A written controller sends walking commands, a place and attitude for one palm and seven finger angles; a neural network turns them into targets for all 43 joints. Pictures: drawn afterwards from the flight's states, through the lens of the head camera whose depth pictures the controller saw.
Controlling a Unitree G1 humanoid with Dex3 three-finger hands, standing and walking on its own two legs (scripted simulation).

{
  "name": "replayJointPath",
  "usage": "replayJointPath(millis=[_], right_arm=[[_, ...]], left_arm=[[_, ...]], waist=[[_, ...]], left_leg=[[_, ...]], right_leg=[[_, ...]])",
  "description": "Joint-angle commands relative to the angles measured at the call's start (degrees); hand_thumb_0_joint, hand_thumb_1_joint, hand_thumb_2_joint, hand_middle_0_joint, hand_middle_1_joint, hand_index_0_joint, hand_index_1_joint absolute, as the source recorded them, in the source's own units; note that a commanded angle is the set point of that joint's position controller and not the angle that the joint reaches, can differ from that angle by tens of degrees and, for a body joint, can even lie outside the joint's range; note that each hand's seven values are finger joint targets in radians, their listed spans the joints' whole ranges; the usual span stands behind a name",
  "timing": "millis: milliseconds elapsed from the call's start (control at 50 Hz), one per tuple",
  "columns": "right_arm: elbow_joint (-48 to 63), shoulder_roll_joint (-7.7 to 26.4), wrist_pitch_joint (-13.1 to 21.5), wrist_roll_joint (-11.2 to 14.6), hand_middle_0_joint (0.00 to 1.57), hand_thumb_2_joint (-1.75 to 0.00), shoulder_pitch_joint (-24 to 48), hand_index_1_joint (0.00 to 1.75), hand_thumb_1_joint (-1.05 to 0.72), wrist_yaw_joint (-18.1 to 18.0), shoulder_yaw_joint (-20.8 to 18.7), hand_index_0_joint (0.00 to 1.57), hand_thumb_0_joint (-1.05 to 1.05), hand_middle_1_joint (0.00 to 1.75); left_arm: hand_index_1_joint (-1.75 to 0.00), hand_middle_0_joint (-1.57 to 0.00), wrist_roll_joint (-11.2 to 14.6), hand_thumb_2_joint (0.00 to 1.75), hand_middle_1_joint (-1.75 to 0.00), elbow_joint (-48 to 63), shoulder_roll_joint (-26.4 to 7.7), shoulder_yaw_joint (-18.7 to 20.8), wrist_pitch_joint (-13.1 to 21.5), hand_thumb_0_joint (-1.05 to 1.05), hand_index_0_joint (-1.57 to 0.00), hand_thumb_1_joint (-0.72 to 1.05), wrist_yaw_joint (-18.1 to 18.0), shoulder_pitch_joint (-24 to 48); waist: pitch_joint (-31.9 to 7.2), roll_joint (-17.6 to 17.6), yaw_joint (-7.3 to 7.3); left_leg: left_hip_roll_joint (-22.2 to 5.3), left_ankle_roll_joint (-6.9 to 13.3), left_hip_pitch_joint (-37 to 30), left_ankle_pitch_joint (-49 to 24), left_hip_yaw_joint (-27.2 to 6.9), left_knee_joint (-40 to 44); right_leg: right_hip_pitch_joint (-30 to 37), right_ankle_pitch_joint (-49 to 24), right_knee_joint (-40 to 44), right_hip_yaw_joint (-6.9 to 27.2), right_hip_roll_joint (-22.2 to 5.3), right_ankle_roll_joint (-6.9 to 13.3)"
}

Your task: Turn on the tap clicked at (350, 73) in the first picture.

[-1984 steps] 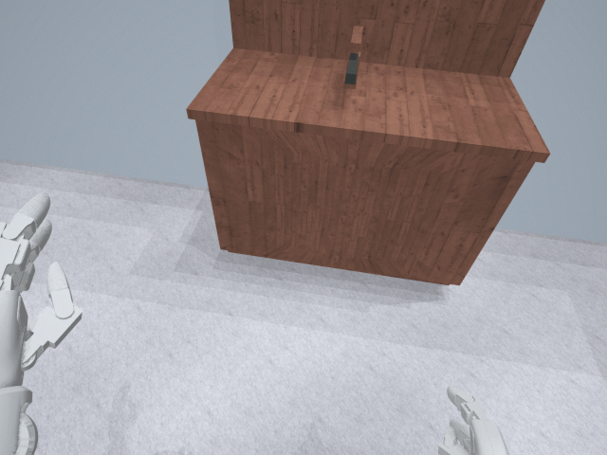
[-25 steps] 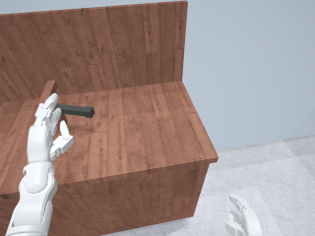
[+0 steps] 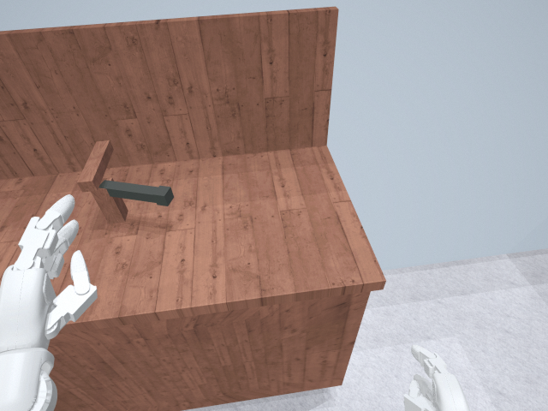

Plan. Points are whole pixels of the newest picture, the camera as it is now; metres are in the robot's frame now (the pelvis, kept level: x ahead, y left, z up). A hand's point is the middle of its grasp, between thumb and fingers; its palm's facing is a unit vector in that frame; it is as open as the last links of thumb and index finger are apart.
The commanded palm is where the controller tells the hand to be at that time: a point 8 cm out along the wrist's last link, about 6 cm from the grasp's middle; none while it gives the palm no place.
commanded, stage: draw the hand back beside the body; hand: left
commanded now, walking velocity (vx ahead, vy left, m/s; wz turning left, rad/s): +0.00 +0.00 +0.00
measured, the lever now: (163, 195) +0.48 +0.29 +0.04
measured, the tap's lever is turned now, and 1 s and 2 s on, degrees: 70 70 70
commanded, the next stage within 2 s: step back with the hand held close in 0.28 s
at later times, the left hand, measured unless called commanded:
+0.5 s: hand (73, 286) +0.19 +0.25 +0.17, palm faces +0.43 -0.82 -0.37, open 7.4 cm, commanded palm +0.15 +0.28 +0.17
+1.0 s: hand (32, 342) +0.14 +0.27 +0.15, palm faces +0.39 -0.81 -0.43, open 7.4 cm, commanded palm +0.09 +0.30 +0.17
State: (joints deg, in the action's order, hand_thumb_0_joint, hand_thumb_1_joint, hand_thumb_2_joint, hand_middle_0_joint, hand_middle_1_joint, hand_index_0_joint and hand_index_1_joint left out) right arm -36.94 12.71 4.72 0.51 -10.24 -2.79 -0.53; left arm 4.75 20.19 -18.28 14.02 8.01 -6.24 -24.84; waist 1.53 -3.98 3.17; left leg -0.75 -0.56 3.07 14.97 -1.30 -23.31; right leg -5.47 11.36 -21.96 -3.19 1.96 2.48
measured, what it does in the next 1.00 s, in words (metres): shifts its weight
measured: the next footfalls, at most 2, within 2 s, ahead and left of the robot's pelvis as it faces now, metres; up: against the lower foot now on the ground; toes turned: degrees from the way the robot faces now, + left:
left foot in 1.50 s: -0.04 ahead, +0.16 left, +0.00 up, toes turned +3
right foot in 1.74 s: -0.16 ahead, -0.09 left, +0.00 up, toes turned +2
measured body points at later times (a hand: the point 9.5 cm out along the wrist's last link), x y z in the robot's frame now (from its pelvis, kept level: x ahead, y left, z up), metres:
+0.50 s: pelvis -0.01 +0.00 +0.00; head -0.02 -0.02 +0.45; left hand +0.16 +0.29 +0.19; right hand +0.18 -0.22 -0.09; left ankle -0.02 +0.13 -0.74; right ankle +0.01 -0.09 -0.74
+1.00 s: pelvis -0.07 +0.02 -0.01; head -0.05 +0.02 +0.44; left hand +0.11 +0.31 +0.17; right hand +0.11 -0.21 -0.09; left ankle -0.02 +0.13 -0.74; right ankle +0.01 -0.09 -0.74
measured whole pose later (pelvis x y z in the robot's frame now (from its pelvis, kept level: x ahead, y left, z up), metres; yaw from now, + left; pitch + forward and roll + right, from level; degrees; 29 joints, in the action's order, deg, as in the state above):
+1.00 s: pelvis -0.07 +0.02 -0.01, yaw -1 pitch +0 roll +0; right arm -31.5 13.1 2.0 0.7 -11.2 -3.7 -0.7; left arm 2.4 26.5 -20.5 19.5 11.7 -8.1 -28.7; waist 1.8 -1.9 1.7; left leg 1.0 1.5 19.4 13.0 0.1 -31.8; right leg -20.6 6.8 -27.4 -2.0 0.1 0.6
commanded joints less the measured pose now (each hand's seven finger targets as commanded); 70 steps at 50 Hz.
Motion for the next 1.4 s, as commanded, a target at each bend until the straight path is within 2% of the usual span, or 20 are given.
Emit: replayJointPath(millis=[0,140,220,360,380,400,420,460,580,700,800,880,980,1040,1100,1200,1240,1260,1340,1380], right_arm=[[9.47,5.76,3.42,0.25,0.20,-0.90,8.22,0.30,-0.90,-0.37,-1.85,0.20,0.00,0.30],[9.14,5.55,3.90,0.30,0.20,-0.90,8.36,0.30,-0.90,-1.28,-1.83,0.20,0.00,0.30],[9.11,5.49,4.31,0.12,0.20,-0.90,8.54,0.30,-0.90,-1.31,-1.80,0.20,0.00,0.30],[9.18,5.35,4.49,0.09,0.20,-0.90,8.60,0.30,-0.90,-1.21,-1.64,0.20,0.00,0.30],[9.03,5.58,4.53,0.17,0.20,-0.90,8.64,0.30,-0.90,-1.32,-1.66,0.20,0.00,0.30],[12.12,5.56,4.00,0.90,0.20,-0.90,7.69,0.30,-0.90,-1.41,-0.33,0.20,0.00,0.30],[9.34,5.04,3.41,0.37,0.20,-0.90,6.23,0.30,-0.90,-1.53,-0.79,0.20,0.00,0.30],[10.22,5.79,2.23,0.29,0.20,-0.90,4.76,0.30,-0.90,-0.89,-1.48,0.20,0.00,0.30],[13.36,7.22,0.00,0.31,0.20,-0.90,5.08,0.30,-0.90,-0.82,-2.45,0.20,0.00,0.30],[14.82,7.44,-0.92,0.09,0.20,-0.90,5.80,0.30,-0.90,-1.64,-2.60,0.20,0.00,0.30],[14.70,7.58,-0.65,0.13,0.20,-0.90,4.94,0.30,-0.90,-1.65,-2.92,0.20,0.00,0.30],[14.39,7.50,-0.29,0.37,0.20,-0.90,3.64,0.30,-0.90,-1.49,-2.93,0.20,0.00,0.30],[13.73,7.60,0.43,0.33,0.20,-0.90,2.80,0.30,-0.90,-1.43,-2.83,0.20,0.00,0.30],[13.77,7.74,1.04,-0.07,0.20,-0.90,3.56,0.30,-0.90,-1.73,-2.33,0.20,0.00,0.30],[13.88,8.60,1.62,-0.04,0.20,-0.90,4.03,0.30,-0.90,-2.04,-2.62,0.20,0.00,0.30],[14.30,8.04,2.03,-0.26,0.20,-0.90,3.60,0.30,-0.90,-1.68,-3.29,0.20,0.00,0.30],[13.62,7.39,1.90,-0.49,0.20,-0.90,4.01,0.30,-0.90,-1.50,-2.87,0.20,0.00,0.30],[12.81,7.03,1.83,-0.42,0.20,-0.90,2.95,0.30,-0.90,-1.37,-3.04,0.20,0.00,0.30],[11.31,5.68,1.01,-0.22,0.20,-0.90,1.34,0.30,-0.90,-0.43,-3.69,0.20,0.00,0.30],[11.27,4.62,0.63,-0.41,0.20,-0.90,2.17,0.30,-0.90,-0.13,-3.18,0.20,0.00,0.30]], left_arm=[[-0.30,-0.20,0.29,0.90,-0.30,16.04,-10.69,7.40,4.01,0.00,-0.20,0.90,-0.93,3.87],[-0.30,-0.20,0.15,0.90,-0.30,11.87,-9.21,5.87,4.11,0.00,-0.20,0.90,-1.31,7.53],[-0.30,-0.20,0.04,0.90,-0.30,13.73,-9.97,6.58,4.46,0.00,-0.20,0.90,-1.57,6.16],[-0.30,-0.20,0.34,0.90,-0.30,13.46,-10.33,7.15,4.13,0.00,-0.20,0.90,-1.59,4.80],[-0.30,-0.20,0.29,0.90,-0.30,15.40,-12.32,8.48,4.50,0.00,-0.20,0.90,-1.79,9.37],[-0.30,-0.20,0.68,0.90,-0.30,19.65,-21.04,17.82,7.14,0.00,-0.20,0.90,-2.48,20.26],[-0.30,-0.20,0.32,0.90,-0.30,13.04,-15.00,13.65,7.32,0.00,-0.20,0.90,-1.77,11.90],[-0.30,-0.20,-0.22,0.90,-0.30,8.32,-10.28,9.57,6.08,0.00,-0.20,0.90,-0.71,4.34],[-0.30,-0.20,-0.57,0.90,-0.30,14.12,-10.52,9.18,6.16,0.00,-0.20,0.90,-0.73,-1.01],[-0.30,-0.20,-1.24,0.90,-0.30,21.66,-15.87,14.21,6.86,0.00,-0.20,0.90,-2.08,-0.71],[-0.30,-0.20,-1.47,0.90,-0.30,19.58,-13.69,13.33,6.85,0.00,-0.20,0.90,-2.30,-2.60],[-0.30,-0.20,-1.70,0.90,-0.30,16.77,-11.04,10.92,6.66,0.00,-0.20,0.90,-2.34,-1.82],[-0.30,-0.20,-2.24,0.90,-0.30,17.69,-11.88,10.31,7.00,0.00,-0.20,0.90,-3.14,0.58],[-0.30,-0.20,-2.81,0.90,-0.30,21.17,-12.95,11.01,7.57,0.00,-0.20,0.90,-3.92,2.91],[-0.30,-0.20,-3.82,0.90,-0.30,22.50,-14.81,14.04,8.19,0.00,-0.20,0.90,-4.40,3.06],[-0.30,-0.20,-4.36,0.90,-0.30,20.93,-13.68,15.23,8.62,0.00,-0.20,0.90,-3.38,-0.97],[-0.30,-0.20,-4.18,0.90,-0.30,19.58,-11.72,13.67,9.01,0.00,-0.20,0.90,-2.76,-1.58],[-0.30,-0.20,-3.99,0.90,-0.30,19.35,-11.32,13.38,9.19,0.00,-0.20,0.90,-2.69,-1.09],[-0.30,-0.20,-2.50,0.90,-0.30,20.77,-12.10,10.73,8.33,0.00,-0.20,0.90,-3.30,1.26],[-0.30,-0.20,-2.23,0.90,-0.30,21.98,-13.21,11.04,7.66,0.00,-0.20,0.90,-3.81,1.18]], waist=[[-3.39,-0.40,0.04],[-0.82,3.23,-0.64],[-4.11,0.66,-0.03],[-2.61,2.05,0.11],[-3.52,1.78,-0.11],[2.02,-2.25,-0.88],[0.45,2.72,-1.46],[-2.23,7.34,-1.99],[-10.13,2.29,-1.52],[-10.49,-0.44,-1.15],[-8.40,-2.72,-1.55],[-5.51,2.06,-2.31],[-4.16,6.99,-2.89],[-4.29,1.59,-3.05],[-5.67,-6.12,-2.61],[-7.56,-6.53,-2.22],[-3.84,-4.49,-2.41],[-5.23,-1.38,-2.55],[-7.81,12.94,-3.62],[-9.09,14.16,-3.73]], left_leg=[[0.09,1.83,4.33,-10.60,0.28,2.27],[0.42,2.36,4.43,-4.23,-0.12,2.44],[0.62,2.33,3.67,-5.59,0.01,2.44],[0.38,2.20,4.92,-6.09,-0.03,2.52],[0.46,2.29,4.50,-6.25,-0.11,2.39],[-0.65,3.06,7.66,-1.58,-1.65,1.68],[-0.93,3.21,7.32,-2.57,-2.11,-0.23],[-1.28,2.94,5.68,-6.87,-1.91,-2.75],[-3.91,2.66,6.81,-17.82,-2.44,-0.20],[-4.99,3.03,12.54,-16.80,-4.94,1.88],[-5.52,3.54,18.13,-7.06,-5.70,3.19],[-4.00,3.76,22.77,7.91,-4.99,1.26],[-2.37,3.52,19.63,12.86,-4.82,-4.77],[-4.30,4.50,22.14,15.28,-7.72,-0.20],[-7.98,6.44,33.95,22.07,-12.48,8.44],[-9.11,7.19,37.81,21.12,-12.83,8.24],[-8.88,7.16,38.84,19.46,-12.13,6.27],[-7.24,6.22,36.05,15.63,-10.00,2.23],[0.12,0.72,17.72,8.52,-1.56,-19.27],[0.63,0.36,14.28,7.23,-0.98,-25.63]], right_leg=[[2.17,-8.14,3.63,3.12,-2.96,-0.43],[-1.41,-0.50,4.65,2.80,-2.82,-0.91],[0.73,-2.16,4.01,2.94,-3.16,-0.74],[0.86,-2.78,4.03,2.86,-3.15,-0.78],[1.11,-3.02,4.12,3.10,-3.19,-0.70],[-4.36,-4.01,6.90,10.13,-6.30,-0.61],[-5.16,-5.93,6.94,9.74,-8.01,-0.62],[-5.66,-12.04,5.73,9.99,-9.35,-0.70],[-1.28,-18.60,-0.93,6.32,-7.82,-1.99],[-0.14,-15.40,-4.16,5.92,-6.12,-2.31],[-1.16,-9.34,-5.29,6.34,-5.33,-2.46],[-4.37,-0.75,-1.64,9.00,-6.75,-1.90],[-14.41,14.35,4.38,11.95,-9.81,-0.28],[-13.37,14.15,0.31,9.40,-7.50,-1.19],[-0.19,5.85,-10.17,6.06,-2.49,-3.07],[5.24,-3.42,-17.17,5.65,-0.32,-3.47],[2.47,-4.12,-15.94,7.04,-0.90,-3.07],[0.73,-6.87,-12.49,9.32,-2.33,-2.31],[-18.32,2.56,4.68,23.81,-17.24,5.17],[-20.34,0.60,6.12,22.66,-20.10,6.46]])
